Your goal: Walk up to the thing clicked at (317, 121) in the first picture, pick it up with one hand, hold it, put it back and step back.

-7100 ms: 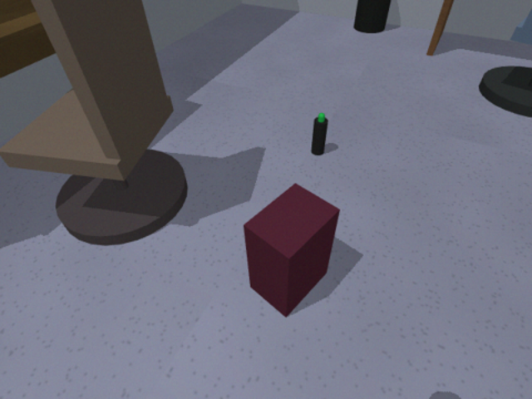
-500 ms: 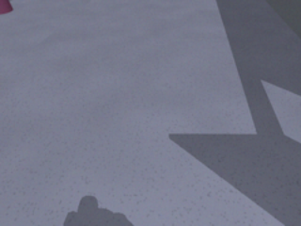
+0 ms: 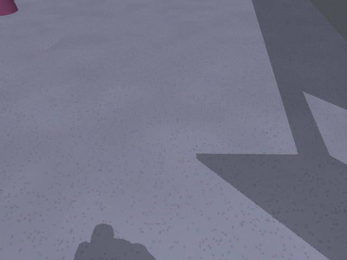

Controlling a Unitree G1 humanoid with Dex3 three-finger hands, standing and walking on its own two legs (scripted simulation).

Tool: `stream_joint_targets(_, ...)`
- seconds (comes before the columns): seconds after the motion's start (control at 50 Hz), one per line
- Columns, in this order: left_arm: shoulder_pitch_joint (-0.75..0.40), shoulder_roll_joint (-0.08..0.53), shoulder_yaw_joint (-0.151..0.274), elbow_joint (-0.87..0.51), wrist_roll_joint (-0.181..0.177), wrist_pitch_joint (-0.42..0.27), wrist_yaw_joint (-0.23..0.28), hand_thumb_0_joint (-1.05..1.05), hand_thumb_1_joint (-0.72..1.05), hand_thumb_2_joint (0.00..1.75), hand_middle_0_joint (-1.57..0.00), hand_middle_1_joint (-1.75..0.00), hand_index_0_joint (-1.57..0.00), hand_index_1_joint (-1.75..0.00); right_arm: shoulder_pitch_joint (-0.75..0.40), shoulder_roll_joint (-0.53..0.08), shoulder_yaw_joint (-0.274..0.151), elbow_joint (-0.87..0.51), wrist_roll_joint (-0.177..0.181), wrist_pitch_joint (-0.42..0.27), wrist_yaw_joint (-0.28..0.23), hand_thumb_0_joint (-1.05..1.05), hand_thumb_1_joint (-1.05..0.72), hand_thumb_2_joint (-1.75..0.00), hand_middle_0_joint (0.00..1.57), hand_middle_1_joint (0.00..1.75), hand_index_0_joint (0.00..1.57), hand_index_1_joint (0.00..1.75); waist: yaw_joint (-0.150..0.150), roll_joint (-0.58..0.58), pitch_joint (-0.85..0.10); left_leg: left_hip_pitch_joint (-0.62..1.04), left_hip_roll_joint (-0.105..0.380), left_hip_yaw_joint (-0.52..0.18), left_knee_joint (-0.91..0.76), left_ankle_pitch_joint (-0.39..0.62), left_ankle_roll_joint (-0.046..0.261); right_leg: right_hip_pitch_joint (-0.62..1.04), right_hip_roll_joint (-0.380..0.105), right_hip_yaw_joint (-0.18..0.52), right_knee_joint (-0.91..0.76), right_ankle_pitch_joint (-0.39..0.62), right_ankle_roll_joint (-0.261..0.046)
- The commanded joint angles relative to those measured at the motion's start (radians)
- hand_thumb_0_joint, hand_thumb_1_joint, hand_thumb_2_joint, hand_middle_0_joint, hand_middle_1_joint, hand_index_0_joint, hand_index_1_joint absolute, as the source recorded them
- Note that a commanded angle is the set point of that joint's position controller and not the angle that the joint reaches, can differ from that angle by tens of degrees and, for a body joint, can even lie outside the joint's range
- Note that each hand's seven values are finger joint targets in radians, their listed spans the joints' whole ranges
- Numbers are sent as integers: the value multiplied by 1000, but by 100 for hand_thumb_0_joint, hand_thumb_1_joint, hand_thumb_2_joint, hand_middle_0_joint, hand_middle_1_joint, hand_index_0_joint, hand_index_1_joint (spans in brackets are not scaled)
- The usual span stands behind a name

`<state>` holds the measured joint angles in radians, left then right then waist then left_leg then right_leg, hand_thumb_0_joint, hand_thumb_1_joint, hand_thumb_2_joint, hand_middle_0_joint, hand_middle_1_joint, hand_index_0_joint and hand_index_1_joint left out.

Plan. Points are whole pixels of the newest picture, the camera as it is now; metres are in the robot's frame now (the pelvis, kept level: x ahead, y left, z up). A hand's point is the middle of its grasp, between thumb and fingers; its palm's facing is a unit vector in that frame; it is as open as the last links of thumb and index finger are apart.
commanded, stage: stand
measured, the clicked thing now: out of the picture -0.21 +1.60 -0.65
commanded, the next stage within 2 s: walk up in 0.48 s
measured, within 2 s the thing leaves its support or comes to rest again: neither
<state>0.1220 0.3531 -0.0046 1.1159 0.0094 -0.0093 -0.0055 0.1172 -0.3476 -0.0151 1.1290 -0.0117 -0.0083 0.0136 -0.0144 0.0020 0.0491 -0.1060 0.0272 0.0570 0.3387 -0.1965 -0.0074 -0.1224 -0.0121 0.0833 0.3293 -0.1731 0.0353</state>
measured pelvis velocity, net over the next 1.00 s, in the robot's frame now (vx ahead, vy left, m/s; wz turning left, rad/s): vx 0.13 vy -0.04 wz -0.04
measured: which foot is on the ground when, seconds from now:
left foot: down 0.00-0.72, up 0.74-1.00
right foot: down 0.00-0.52, up 0.54-0.70, down 0.72-1.00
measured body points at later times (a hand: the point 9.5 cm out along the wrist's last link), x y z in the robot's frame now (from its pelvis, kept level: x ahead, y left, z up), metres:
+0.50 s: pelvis +0.01 +0.00 +0.00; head +0.02 +0.00 +0.45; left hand +0.09 +0.30 -0.13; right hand +0.08 -0.30 -0.13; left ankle -0.01 +0.12 -0.75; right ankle +0.01 -0.14 -0.75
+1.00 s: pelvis +0.13 -0.04 -0.01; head +0.14 -0.05 +0.44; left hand +0.17 +0.28 -0.12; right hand +0.18 -0.37 -0.13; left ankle +0.22 +0.09 -0.71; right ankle +0.10 -0.17 -0.75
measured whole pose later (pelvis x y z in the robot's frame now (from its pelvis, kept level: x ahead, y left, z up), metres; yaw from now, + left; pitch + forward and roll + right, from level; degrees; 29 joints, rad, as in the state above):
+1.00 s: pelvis +0.13 -0.04 -0.01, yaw -2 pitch -4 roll -3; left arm 0.34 0.39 0.07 0.93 0.02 -0.07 -0.05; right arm 0.29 -0.42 -0.08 0.93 -0.03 -0.01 0.08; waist 0.02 0.07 0.08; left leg -0.47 0.06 -0.06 0.83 -0.31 0.00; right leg -0.09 0.02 -0.06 0.42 -0.28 -0.02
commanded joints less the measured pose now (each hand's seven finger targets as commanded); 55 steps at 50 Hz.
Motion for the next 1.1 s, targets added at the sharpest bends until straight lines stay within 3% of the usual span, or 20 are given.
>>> stream_joint_targets(0.0,-29,213,41,-56,1,-19,17,0,90,90,-20,-30,-20,-30,-32,-215,-43,-56,3,-17,-12,0,-90,-90,20,30,20,30,4,-11,-37,8,107,-104,-81,0,29,-40,-94,59,-53,70,-54)
stream_joint_targets(0.16,-25,212,39,-61,1,-26,18,0,90,90,-20,-30,-20,-30,-32,-217,-45,-59,7,-22,-13,0,-90,-90,20,30,20,30,2,-14,-95,67,113,-96,-43,156,30,-14,-103,52,-33,211,-53)
stream_joint_targets(0.44,-29,211,39,-62,-2,-22,20,0,90,90,-20,-30,-20,-30,-34,-218,-42,-60,4,-19,-15,0,-90,-90,20,30,20,30,4,5,-72,44,111,-93,-51,136,26,-11,-105,57,-42,190,-55)
stream_joint_targets(0.46,14,272,84,-127,16,-28,-5,0,90,90,-20,-30,-20,-30,39,-299,-92,-120,-16,-33,3,0,-90,-90,20,30,20,30,-12,19,-169,123,94,-102,5,-318,91,-37,-21,29,60,-240,-88)
stream_joint_targets(0.48,-16,265,87,-126,25,-25,-14,0,90,90,-20,-30,-20,-30,80,-317,-108,-102,-20,-36,8,0,-90,-90,20,30,20,30,-36,67,-99,157,150,-180,-63,-531,131,-216,2,-13,146,-365,-83)
stream_joint_targets(0.5,-66,243,87,-154,28,-22,-24,0,90,90,-20,-30,-20,-30,115,-343,-126,-104,-21,-35,8,0,-90,-90,20,30,20,30,-71,146,-5,181,258,-311,-173,-617,185,-395,34,-71,319,-315,-62)
stream_joint_targets(0.52,-97,249,93,-183,34,-21,-28,0,90,90,-20,-30,-20,-30,135,-365,-140,-122,-23,-39,7,0,-90,-90,20,30,20,30,-88,154,80,148,377,-412,-236,-579,252,-521,-2,-48,465,-336,-54)
stream_joint_targets(0.54,-93,251,96,-194,30,-28,-30,0,90,90,-20,-30,-20,-30,132,-359,-140,-137,-23,-46,9,0,-90,-90,20,30,20,30,-67,109,131,97,408,-429,-239,-502,275,-535,-47,-17,492,-316,-50)
stream_joint_targets(0.6,17,234,96,-188,14,-41,-59,0,90,90,-20,-30,-20,-30,32,-326,-133,-204,-29,-51,17,0,-90,-90,20,30,20,30,7,152,81,49,319,-233,-171,-352,224,-377,-84,-34,360,-268,-57)
stream_joint_targets(0.66,178,227,117,-146,19,-48,-63,0,90,90,-20,-30,-20,-30,-37,-298,-128,-259,-30,-37,28,0,-90,-90,20,30,20,30,86,146,15,-171,187,-35,20,-322,150,19,-13,-137,169,-31,-51)
stream_joint_targets(0.68,262,259,135,-116,23,-54,-53,0,90,90,-20,-30,-20,-30,-23,-260,-118,-270,-34,-30,27,0,-90,-90,20,30,20,30,113,30,-26,-289,127,12,203,-361,128,192,25,-139,160,-51,-46)
stream_joint_targets(0.7,357,324,163,-104,29,-61,-36,0,90,90,-20,-30,-20,-30,17,-192,-94,-281,-31,-25,28,0,-90,-90,20,30,20,30,155,-204,-55,-452,42,75,487,-444,92,317,-39,11,74,-227,-62)
stream_joint_targets(0.72,395,418,184,-143,36,-70,-21,0,90,90,-20,-30,-20,-30,1,-159,-77,-318,-18,-20,32,0,-90,-90,20,30,20,30,183,-339,-27,-590,-85,-34,764,-471,54,218,-290,508,-185,-630,-155)
stream_joint_targets(0.74,274,434,168,-196,30,-71,-23,0,90,90,-20,-30,-20,-30,6,-246,-103,-313,-14,-12,28,0,-90,-90,20,30,20,30,125,-156,44,-521,-25,-190,792,-377,42,28,-386,665,-253,-761,-251)
stream_joint_targets(0.76,185,407,162,-227,17,-71,-22,0,90,90,-20,-30,-20,-30,42,-286,-112,-289,-1,-18,30,0,-90,-90,20,30,20,30,77,-89,96,-536,18,-205,791,-294,46,2,-360,573,-231,-702,-276)
stream_joint_targets(0.78,136,369,156,-239,12,-74,-19,0,90,90,-20,-30,-20,-30,98,-294,-115,-266,6,-23,31,0,-90,-90,20,30,20,30,45,-90,100,-538,39,-207,785,-239,43,7,-314,454,-206,-601,-258)
stream_joint_targets(0.84,135,309,138,-257,5,-84,-17,0,90,90,-20,-30,-20,-30,192,-267,-111,-229,2,-25,37,0,-90,-90,20,30,20,30,18,-108,76,-417,45,-203,674,-149,21,-61,-236,213,-164,-308,-228)
stream_joint_targets(0.92,127,328,151,-295,10,-94,-13,0,90,90,-20,-30,-20,-30,174,-261,-117,-271,-13,-22,60,0,-90,-90,20,30,20,30,17,-120,90,-402,74,-166,500,-122,2,-80,-253,131,-158,-291,-260)
stream_joint_targets(1.02,144,336,148,-309,10,-91,-20,0,90,90,-20,-30,-20,-30,130,-254,-123,-318,-19,-40,66,0,-90,-90,20,30,20,30,28,-92,64,-234,69,-24,307,-35,15,-128,-216,26,-52,-159,-226)
stream_joint_targets(1.08,158,290,121,-320,10,-79,-21,0,90,90,-20,-30,-20,-30,311,-273,-143,-273,-24,-60,49,0,-90,-90,20,30,20,30,-79,31,-33,65,-17,45,199,-36,48,-198,-134,-79,325,164,-177)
